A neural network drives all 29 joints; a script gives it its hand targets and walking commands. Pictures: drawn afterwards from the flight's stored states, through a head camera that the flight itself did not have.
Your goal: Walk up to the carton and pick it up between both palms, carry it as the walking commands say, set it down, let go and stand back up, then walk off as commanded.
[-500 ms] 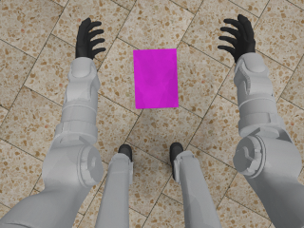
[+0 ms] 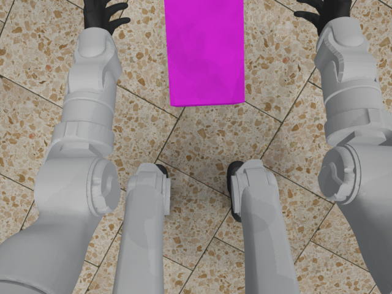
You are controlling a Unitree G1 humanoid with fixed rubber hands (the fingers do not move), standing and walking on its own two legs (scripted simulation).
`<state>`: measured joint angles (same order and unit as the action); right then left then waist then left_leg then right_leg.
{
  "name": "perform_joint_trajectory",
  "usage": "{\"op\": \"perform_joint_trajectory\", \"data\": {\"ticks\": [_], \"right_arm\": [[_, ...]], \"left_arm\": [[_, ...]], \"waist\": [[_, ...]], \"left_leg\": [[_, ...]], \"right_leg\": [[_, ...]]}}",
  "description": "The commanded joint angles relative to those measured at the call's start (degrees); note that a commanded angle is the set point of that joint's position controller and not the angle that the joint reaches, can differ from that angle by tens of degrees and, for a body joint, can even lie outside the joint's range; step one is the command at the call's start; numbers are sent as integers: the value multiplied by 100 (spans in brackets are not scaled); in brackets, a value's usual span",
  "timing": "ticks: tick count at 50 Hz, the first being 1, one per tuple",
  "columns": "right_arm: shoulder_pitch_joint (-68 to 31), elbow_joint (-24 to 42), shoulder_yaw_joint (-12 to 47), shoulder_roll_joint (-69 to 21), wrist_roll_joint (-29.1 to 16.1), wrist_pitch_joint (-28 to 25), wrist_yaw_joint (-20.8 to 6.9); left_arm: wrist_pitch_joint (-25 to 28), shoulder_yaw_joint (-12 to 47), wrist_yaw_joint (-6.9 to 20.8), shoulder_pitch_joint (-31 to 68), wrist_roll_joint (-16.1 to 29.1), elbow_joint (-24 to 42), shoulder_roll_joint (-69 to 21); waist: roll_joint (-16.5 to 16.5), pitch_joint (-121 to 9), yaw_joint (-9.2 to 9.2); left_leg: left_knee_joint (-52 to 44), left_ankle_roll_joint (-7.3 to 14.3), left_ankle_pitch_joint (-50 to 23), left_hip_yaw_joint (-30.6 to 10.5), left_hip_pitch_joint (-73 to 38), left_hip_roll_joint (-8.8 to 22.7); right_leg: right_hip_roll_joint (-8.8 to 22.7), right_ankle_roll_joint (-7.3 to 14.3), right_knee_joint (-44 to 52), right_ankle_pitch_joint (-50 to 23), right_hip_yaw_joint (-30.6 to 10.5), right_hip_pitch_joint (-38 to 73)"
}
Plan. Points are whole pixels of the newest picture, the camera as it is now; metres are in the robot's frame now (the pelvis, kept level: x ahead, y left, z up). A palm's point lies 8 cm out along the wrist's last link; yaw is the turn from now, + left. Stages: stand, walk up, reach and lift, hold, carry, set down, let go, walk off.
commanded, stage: reach and lift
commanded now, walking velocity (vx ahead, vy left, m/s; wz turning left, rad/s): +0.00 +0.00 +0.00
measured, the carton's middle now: (204, 59) +0.54 -0.03 -0.41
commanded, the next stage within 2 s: none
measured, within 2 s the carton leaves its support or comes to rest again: neither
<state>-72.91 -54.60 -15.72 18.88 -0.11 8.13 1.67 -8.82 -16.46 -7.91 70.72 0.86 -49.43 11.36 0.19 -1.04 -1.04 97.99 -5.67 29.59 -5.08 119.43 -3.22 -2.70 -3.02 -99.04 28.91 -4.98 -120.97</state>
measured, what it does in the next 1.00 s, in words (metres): lowers itself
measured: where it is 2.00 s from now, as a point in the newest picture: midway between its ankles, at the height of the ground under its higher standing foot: (198, 203)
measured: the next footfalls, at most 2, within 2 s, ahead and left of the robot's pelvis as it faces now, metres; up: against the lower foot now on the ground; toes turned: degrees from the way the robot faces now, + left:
none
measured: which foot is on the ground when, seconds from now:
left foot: down 0.00-1.00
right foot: down 0.00-1.00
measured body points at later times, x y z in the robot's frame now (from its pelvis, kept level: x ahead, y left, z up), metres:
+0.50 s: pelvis -0.01 +0.00 -0.10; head +0.37 -0.03 +0.14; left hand +0.55 +0.14 -0.29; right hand +0.53 -0.22 -0.29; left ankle +0.09 +0.15 -0.46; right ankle +0.09 -0.13 -0.46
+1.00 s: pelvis -0.01 +0.00 -0.13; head +0.37 -0.02 +0.10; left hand +0.55 +0.14 -0.33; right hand +0.53 -0.22 -0.33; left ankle +0.09 +0.14 -0.46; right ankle +0.09 -0.13 -0.46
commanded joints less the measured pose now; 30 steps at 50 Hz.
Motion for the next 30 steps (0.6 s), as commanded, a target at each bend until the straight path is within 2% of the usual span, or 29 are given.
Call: {"op": "perform_joint_trajectory", "data": {"ticks": [1, 2, 3, 4, 5, 6, 7, 8, 9, 10, 11, 12, 13, 14, 15, 16, 18, 19, 20, 21, 22, 23, 24, 25, 26, 27, 28, 29, 30], "right_arm": [[-1451, 245, 66, 516, -58, -211, 44], [-1526, 235, 45, 453, -67, -246, 50], [-1753, 441, -43, 646, -77, -285, 82], [-1593, 141, 56, 568, -135, -300, 92], [-1825, 147, 141, 705, -141, -305, 79], [-1689, 121, 204, 660, -178, -286, 77], [-1960, 125, 70, 771, -212, -293, 114], [-1934, 158, 299, 674, -299, -308, 128], [-1828, -78, 229, 662, -241, -313, 148], [-1946, 51, 198, 716, -268, -356, 181], [-2055, 131, 356, 767, -356, -397, 195], [-1991, 15, 485, 825, -365, -385, 216], [-2225, 270, 444, 878, -399, -416, 256], [-1985, -42, 620, 586, -458, -415, 238], [-2172, 74, 487, 810, -519, -440, 250], [-2194, -13, 603, 801, -516, -457, 252], [-2142, -245, 536, 785, -572, -513, 279], [-2229, -76, 546, 952, -457, -537, 298], [-2343, -14, 574, 895, -551, -553, 298], [-2290, -103, 662, 876, -578, -563, 283], [-2117, -156, 583, 833, -543, -587, 295], [-2199, -198, 707, 849, -652, -596, 278], [-2334, -395, 647, 994, -752, -613, 273], [-2153, -351, 723, 866, -712, -642, 242], [-2235, -555, 721, 1023, -787, -656, 223], [-2351, -147, 748, 918, -791, -700, 234], [-2527, -395, 728, 1237, -818, -714, 243], [-2330, -610, 768, 922, -826, -700, 203], [-2482, -572, 754, 1000, -847, -727, 186]], "left_arm": [[191, -65, 53, 1315, -44, 7, 582], [254, -60, 65, 1321, -19, 8, 548], [319, -107, 20, 1622, -112, 243, 761], [324, 5, 25, 1524, -35, -68, 543], [343, -83, 32, 1725, -6, 32, 605], [358, 55, 19, 1647, 57, 61, 677], [357, 24, -26, 1961, 44, 67, 884], [361, 66, -9, 1922, 109, -130, 767], [385, 16, -23, 1797, 57, -215, 887], [411, 6, -7, 1788, 68, -323, 937], [429, 100, -18, 2004, 186, -112, 881], [412, 46, -4, 1831, 227, -348, 869], [450, 184, -9, 2098, 335, -9, 889], [462, 273, 25, 1793, 383, -350, 759], [499, 229, 0, 2173, 362, -243, 1005], [512, 128, -6, 2058, 338, -431, 1034], [552, 323, 6, 2031, 442, -615, 949], [579, 242, 27, 2151, 460, -408, 1085], [556, 345, 43, 2237, 593, -638, 996], [604, 323, 49, 2182, 548, -623, 986], [643, 580, 44, 2187, 672, -493, 938], [662, 683, 27, 2189, 752, -498, 954], [694, 510, 17, 2228, 626, -805, 1107], [716, 660, 29, 2124, 659, -748, 1057], [688, 660, 17, 2341, 715, -889, 992], [725, 712, -14, 2384, 703, -516, 1004], [723, 617, -36, 2526, 677, -674, 1221], [720, 645, -12, 2220, 665, -1139, 1153], [738, 656, 1, 2382, 642, -1010, 1117]], "waist": [[-144, -5452, -44], [-241, -5356, -38], [-182, -5737, -57], [108, -5312, -82], [-15, -5377, -5], [21, -5649, -66], [108, -5507, -48], [9, -5546, -29], [-4, -5490, -1], [-114, -5382, -31], [-92, -5759, -76], [-110, -5786, 8], [-263, -5879, -87], [-296, -5647, -60], [-133, -5743, -62], [-362, -5743, -9], [-215, -5223, -113], [-330, -5362, -109], [-358, -5223, -303], [-364, -5257, -140], [-244, -5480, -305], [-203, -5607, -197], [-25, -4938, -82], [-76, -5224, -107], [-69, -5031, -258], [-27, -5318, -134], [-152, -5164, -154], [-103, -4728, -117], [-52, -4614, -121]], "left_leg": [[-272, 77, -1182, 1210, -2366, -180], [-261, 123, -1281, 1164, -2298, -195], [-94, 142, -1424, 1103, -2518, -192], [-6, 66, -1326, 1155, -2434, -146], [115, 66, -1363, 1147, -2267, -136], [146, 54, -1309, 1179, -2532, -148], [246, 76, -1286, 1181, -2533, -98], [313, 100, -1433, 1177, -2572, -88], [361, 107, -1327, 1209, -2474, -139], [444, 162, -1297, 1149, -2380, -143], [584, 154, -1398, 1197, -2487, -130], [692, 71, -1492, 1260, -2470, -127], [760, 143, -1624, 1145, -2297, -144], [772, 141, -1525, 1145, -2124, -148], [983, 83, -1615, 1247, -2381, -72], [1034, 105, -1651, 1218, -2067, -123], [1054, 138, -1484, 1106, -1955, -72], [1150, 108, -1613, 1109, -1930, -126], [1272, 151, -1545, 1067, -1836, -67], [1401, 126, -1634, 1117, -1742, -34], [1411, 144, -1762, 1082, -1997, -63], [1523, 105, -1978, 1075, -2083, -54], [1580, 77, -1770, 1015, -1756, -47], [1586, 75, -1883, 1081, -2133, -33], [1671, 81, -1787, 980, -2022, 11], [1625, 81, -2085, 1030, -2228, -63], [1798, 67, -1889, 961, -2102, -46], [1805, 108, -1866, 951, -2065, -29], [1858, 131, -1871, 960, -2003, -22]], "right_leg": [[-120, -139, 540, -1764, 866, 3329], [-99, -160, 424, -1855, 944, 3342], [-110, -180, 259, -2019, 941, 3326], [-115, -119, 312, -1783, 824, 2938], [-54, -125, 159, -1779, 785, 3055], [-76, -122, 76, -1755, 874, 3238], [-51, -115, -32, -1665, 871, 3021], [-45, -137, 3, -1731, 854, 3020], [-39, -146, -90, -1659, 871, 3090], [-43, -159, -186, -1656, 928, 2945], [-40, -116, -306, -1721, 886, 3231], [-9, -134, -412, -1872, 849, 3383], [-19, -127, -537, -2100, 841, 3448], [-18, -123, -585, -2146, 875, 3392], [-9, -145, -622, -2119, 809, 3279], [6, -120, -787, -2209, 790, 3509], [17, -107, -851, -1964, 802, 3073], [27, -122, -914, -2085, 804, 3179], [14, -89, -913, -2118, 792, 3189], [59, -93, -1043, -2250, 654, 3192], [35, -97, -1079, -2350, 723, 3238], [87, -53, -1243, -2450, 721, 3236], [58, -51, -1344, -2198, 692, 2746], [91, -83, -1292, -2250, 752, 2939], [110, -63, -1413, -2199, 725, 2701], [94, -81, -1392, -2391, 771, 2811], [103, -56, -1477, -2179, 752, 2624], [118, -89, -1511, -2055, 768, 2216], [132, -85, -1497, -2097, 731, 2270]]}}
